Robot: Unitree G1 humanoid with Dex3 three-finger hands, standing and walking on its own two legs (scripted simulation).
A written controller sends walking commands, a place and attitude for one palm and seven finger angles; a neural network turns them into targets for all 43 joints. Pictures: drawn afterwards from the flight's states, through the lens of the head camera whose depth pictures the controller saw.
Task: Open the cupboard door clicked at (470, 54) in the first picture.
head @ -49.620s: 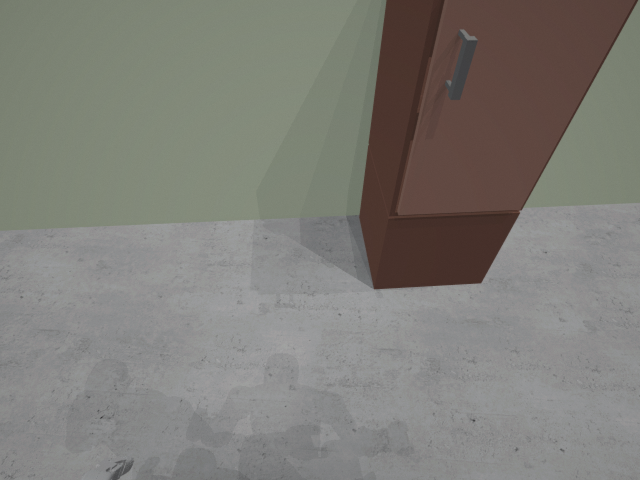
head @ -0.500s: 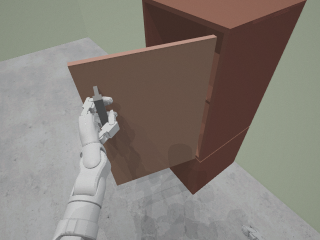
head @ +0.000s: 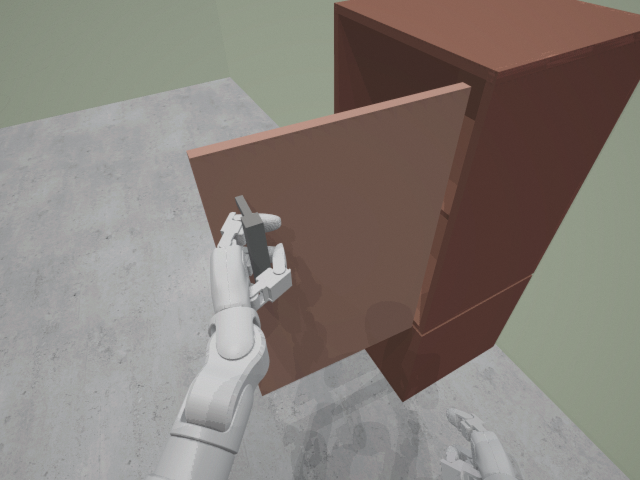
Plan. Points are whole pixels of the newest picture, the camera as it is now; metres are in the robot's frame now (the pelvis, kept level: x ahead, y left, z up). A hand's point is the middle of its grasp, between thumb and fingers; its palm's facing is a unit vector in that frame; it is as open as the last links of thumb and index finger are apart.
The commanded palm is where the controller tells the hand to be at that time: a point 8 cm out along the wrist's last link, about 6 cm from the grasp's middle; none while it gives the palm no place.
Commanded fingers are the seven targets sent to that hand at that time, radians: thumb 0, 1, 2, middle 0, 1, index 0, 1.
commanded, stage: open thumb and fingers to let go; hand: left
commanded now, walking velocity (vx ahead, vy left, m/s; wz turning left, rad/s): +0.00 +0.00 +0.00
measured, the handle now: (253, 245) +0.36 +0.12 +0.13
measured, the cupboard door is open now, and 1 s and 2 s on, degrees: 87 86 87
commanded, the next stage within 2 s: slide the hand sideways off the handle in 0.68 s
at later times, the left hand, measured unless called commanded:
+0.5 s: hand (278, 266) +0.33 +0.08 +0.13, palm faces +0.25 -0.97 +0.03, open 13.9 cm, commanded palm +0.29 +0.13 +0.13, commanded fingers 0.00 -0.50 0.30 -0.21 -0.65 -0.21 -0.65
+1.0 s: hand (260, 286) +0.30 +0.10 +0.13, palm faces -0.21 -0.97 -0.08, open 16.0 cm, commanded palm +0.28 +0.14 +0.13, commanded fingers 0.00 -0.50 0.30 -0.15 -0.30 -0.15 -0.30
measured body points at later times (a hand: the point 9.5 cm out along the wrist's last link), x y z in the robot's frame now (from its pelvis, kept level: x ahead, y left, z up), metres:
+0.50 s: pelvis -0.01 +0.01 +0.00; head -0.04 +0.00 +0.45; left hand +0.31 +0.13 +0.13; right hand +0.15 -0.22 -0.10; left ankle +0.02 +0.14 -0.73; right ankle -0.03 -0.10 -0.73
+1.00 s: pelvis -0.01 +0.03 +0.00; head -0.03 +0.02 +0.45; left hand +0.31 +0.15 +0.13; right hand +0.16 -0.19 -0.09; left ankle +0.02 +0.14 -0.73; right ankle -0.03 -0.10 -0.73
